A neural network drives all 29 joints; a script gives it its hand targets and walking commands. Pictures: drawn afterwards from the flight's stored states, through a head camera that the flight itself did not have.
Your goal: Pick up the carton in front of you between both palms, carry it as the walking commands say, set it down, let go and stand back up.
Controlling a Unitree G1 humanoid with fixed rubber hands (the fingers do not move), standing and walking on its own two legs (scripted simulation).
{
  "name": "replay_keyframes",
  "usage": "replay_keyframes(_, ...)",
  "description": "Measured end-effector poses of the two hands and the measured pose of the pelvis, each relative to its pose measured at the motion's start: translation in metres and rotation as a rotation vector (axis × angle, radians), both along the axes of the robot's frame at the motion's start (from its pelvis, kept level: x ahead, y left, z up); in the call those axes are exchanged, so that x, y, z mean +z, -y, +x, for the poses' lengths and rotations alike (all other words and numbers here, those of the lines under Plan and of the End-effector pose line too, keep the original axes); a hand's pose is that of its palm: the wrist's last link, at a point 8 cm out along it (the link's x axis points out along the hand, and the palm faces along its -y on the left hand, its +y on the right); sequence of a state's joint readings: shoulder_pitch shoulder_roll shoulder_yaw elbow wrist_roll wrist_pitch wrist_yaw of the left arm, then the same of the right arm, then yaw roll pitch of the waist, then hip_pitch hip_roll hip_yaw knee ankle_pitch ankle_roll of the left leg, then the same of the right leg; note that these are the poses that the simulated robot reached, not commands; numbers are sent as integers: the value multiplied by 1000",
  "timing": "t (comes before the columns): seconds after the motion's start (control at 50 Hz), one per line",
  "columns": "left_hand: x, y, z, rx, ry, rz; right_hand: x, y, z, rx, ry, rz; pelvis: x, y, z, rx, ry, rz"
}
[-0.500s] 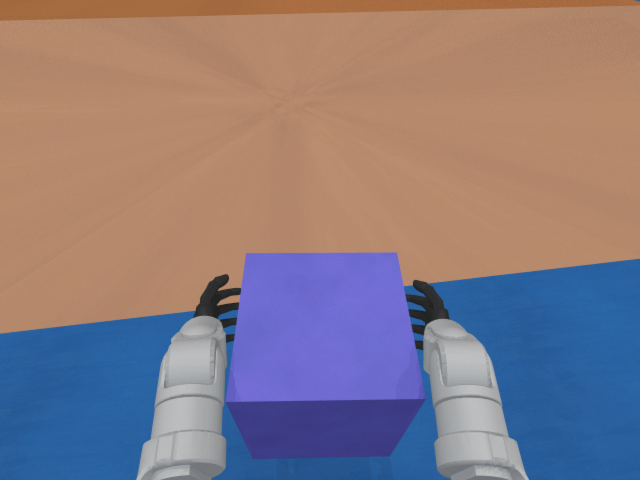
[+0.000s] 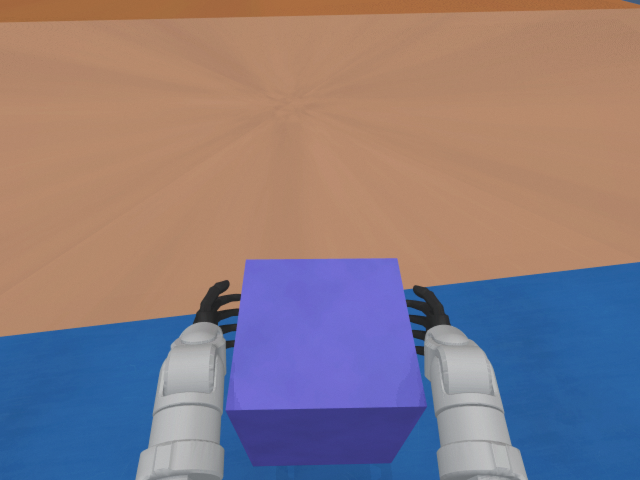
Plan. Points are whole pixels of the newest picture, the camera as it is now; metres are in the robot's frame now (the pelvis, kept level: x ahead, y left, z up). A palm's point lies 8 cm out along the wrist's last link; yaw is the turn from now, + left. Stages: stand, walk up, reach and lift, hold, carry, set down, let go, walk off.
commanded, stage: hold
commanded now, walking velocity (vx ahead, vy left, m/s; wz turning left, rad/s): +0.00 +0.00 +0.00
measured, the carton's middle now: (322, 366) +0.29 +0.00 -0.03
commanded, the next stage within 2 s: carry in 0.42 s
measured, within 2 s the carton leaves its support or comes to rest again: neither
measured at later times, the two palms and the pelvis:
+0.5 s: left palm (207, 334) +0.29 +0.15 +0.05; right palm (436, 337) +0.28 -0.15 +0.05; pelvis +0.00 +0.00 +0.00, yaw +1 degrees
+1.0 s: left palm (204, 247) +0.43 +0.18 +0.08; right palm (399, 243) +0.44 -0.12 +0.08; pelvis +0.17 +0.02 +0.00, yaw +3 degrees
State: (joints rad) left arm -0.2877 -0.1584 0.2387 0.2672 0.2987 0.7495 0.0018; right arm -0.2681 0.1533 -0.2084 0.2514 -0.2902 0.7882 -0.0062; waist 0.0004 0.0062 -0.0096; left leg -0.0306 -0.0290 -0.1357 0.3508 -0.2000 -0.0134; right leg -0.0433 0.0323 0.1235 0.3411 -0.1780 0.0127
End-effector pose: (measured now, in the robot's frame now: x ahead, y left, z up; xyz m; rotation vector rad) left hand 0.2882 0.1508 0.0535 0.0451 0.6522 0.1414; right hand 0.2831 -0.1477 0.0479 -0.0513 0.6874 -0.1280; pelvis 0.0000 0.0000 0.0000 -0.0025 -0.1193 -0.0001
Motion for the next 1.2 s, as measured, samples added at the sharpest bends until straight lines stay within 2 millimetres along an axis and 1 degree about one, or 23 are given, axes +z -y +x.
replay_keyframes(0.42, 0, 0, -2, 4, 2, -1, 0, 0, -2, -4, 4, 3, -1, 0, -5, 1, -8, 1)
replay_keyframes(0.52, 1, -2, 3, 8, 20, -8, 2, -2, 4, -8, 23, 7, -4, -2, -1, 20, -87, -4)
replay_keyframes(0.6, 6, -12, 12, 25, 53, -32, 9, -12, 16, -10, 56, 17, -9, -10, 10, 27, -130, 4)
replay_keyframes(0.66, 10, -22, 22, 36, 55, -49, 16, -22, 28, -17, 58, 33, -11, -18, 26, 8, -155, 7)
replay_keyframes(0.7, 14, -26, 33, 34, 33, -50, 19, -25, 37, -19, 36, 32, -8, -20, 38, -8, -173, -2)
replay_keyframes(0.78, 24, -20, 62, 27, 2, -66, 27, -20, 59, -43, 5, 43, -3, -17, 66, -12, -201, -24)
replay_keyframes(0.84, 28, -11, 85, 36, 25, -86, 29, -10, 81, -61, 30, 64, -11, -12, 92, 12, -204, -29)
replay_keyframes(0.88, 27, -9, 98, 38, 13, -78, 28, -8, 96, -63, 16, 77, -11, -11, 111, 35, -213, -28)
replay_keyframes(0.94, 24, -16, 114, 59, -37, -75, 28, -15, 120, -42, -35, 75, -5, -12, 140, 48, -225, -4)
replay_keyframes(0.98, 26, -24, 129, 83, -53, -74, 30, -23, 142, -23, -53, 73, -2, -15, 160, 47, -227, 8)
replay_keyframes(1.02, 30, -33, 149, 103, -47, -79, 33, -33, 166, -7, -48, 75, -1, -21, 180, 45, -225, 13)
replay_keyframes(1.08, 32, -49, 186, 120, -19, -93, 36, -49, 207, 6, -20, 72, -7, -33, 216, 44, -218, 13)
replay_keyframes(1.16, 24, -69, 245, 113, 18, -111, 31, -69, 263, -4, 19, 65, -25, -54, 269, 16, -194, 26)
replay_keyframes(1.2, 19, -73, 272, 97, -17, -111, 25, -72, 283, -21, -15, 61, -23, -62, 290, 0, -196, 21)
